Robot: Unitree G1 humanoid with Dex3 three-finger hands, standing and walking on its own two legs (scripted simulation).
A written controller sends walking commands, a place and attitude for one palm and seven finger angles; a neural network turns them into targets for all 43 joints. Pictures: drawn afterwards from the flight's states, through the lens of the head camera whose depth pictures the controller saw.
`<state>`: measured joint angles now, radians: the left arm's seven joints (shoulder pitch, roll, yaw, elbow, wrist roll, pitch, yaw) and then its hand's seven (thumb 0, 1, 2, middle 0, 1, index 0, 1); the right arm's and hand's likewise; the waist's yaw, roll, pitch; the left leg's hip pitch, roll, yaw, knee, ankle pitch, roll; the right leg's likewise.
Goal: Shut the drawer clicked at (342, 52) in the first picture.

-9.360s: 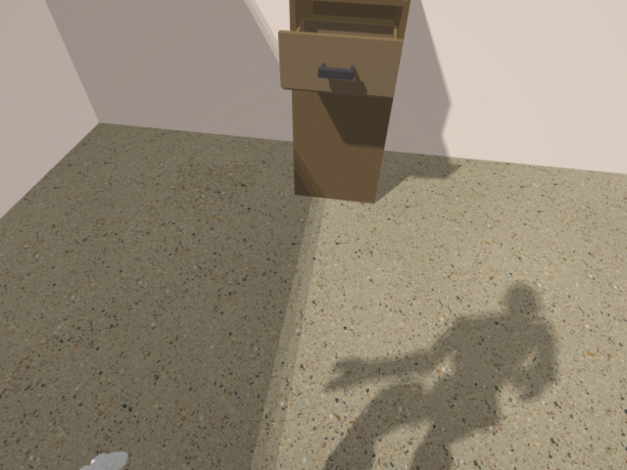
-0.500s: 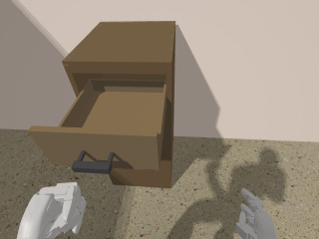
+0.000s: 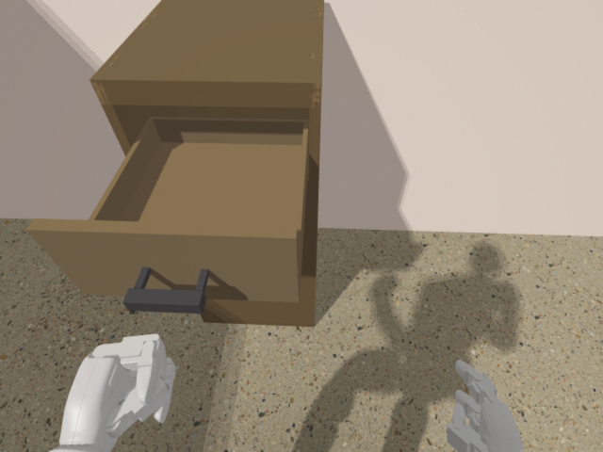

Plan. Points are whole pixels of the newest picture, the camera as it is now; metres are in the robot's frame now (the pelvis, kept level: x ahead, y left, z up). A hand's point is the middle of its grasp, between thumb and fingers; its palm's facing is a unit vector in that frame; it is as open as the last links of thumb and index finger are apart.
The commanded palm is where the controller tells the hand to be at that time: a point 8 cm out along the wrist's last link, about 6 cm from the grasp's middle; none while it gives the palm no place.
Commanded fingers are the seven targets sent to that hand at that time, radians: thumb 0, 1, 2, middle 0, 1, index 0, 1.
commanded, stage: bring the fist close to the handle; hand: left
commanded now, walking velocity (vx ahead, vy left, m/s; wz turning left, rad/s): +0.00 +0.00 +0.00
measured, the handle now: (170, 287) +0.32 +0.21 +0.04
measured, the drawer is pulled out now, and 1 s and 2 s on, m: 0.30 0.30 0.19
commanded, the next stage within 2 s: push the drawer shut in 0.78 s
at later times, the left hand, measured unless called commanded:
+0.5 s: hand (188, 357) +0.23 +0.16 +0.04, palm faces -0.01 -1.00 -0.03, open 3.3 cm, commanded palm +0.20 +0.21 +0.05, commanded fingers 0.00 0.90 0.90 -1.40 -1.60 -1.40 -1.60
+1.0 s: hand (191, 358) +0.23 +0.15 +0.04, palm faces -0.01 -1.00 -0.06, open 3.3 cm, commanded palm +0.21 +0.22 +0.05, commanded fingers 0.00 0.90 0.90 -1.40 -1.60 -1.40 -1.60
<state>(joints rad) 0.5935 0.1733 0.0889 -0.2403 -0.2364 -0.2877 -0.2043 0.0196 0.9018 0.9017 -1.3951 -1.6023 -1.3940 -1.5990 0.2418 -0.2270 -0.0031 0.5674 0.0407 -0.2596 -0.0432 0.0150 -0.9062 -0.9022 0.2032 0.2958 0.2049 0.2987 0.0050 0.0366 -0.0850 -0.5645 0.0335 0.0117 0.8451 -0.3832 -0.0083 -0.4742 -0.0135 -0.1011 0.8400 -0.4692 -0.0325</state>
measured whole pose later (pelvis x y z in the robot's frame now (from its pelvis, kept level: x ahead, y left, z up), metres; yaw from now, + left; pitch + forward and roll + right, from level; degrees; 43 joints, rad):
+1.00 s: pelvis +0.00 +0.00 -0.03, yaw +0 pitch +12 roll -1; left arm 0.43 0.19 0.06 -0.13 -0.21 -0.34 -0.13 0.02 0.90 0.90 -1.40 -1.60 -1.40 -1.60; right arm 0.24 -0.24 0.01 0.49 0.03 -0.11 -0.04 0.01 -0.91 -0.90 0.20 0.30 0.21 0.30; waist -0.02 0.04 -0.13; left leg -0.78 0.05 0.00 1.03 -0.46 -0.01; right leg -0.68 -0.01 -0.11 1.01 -0.54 -0.04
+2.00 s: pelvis -0.02 +0.01 -0.02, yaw -1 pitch +12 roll -1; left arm -0.26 0.24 0.12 0.49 -0.18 -0.35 -0.10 -0.01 0.80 0.96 -1.40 -1.60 -1.40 -1.60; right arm 0.26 -0.26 0.03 0.63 0.04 -0.10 -0.04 0.01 -0.91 -0.90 0.20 0.30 0.21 0.30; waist -0.05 0.03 -0.08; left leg -0.79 0.04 0.01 0.97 -0.39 0.00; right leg -0.70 -0.01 -0.09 0.96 -0.47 -0.03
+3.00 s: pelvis -0.03 +0.01 -0.03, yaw -2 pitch +17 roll -2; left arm -0.78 0.39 0.31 1.09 -0.11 -0.44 -0.14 0.02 0.76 0.93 -1.40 -1.60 -1.40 -1.60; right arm 0.35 -0.26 0.02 0.67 0.01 -0.01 -0.02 0.01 -0.91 -0.90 0.20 0.30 0.21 0.30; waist -0.14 0.03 -0.10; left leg -0.94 0.06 0.01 1.04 -0.40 0.00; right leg -0.85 0.01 -0.09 1.01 -0.47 -0.03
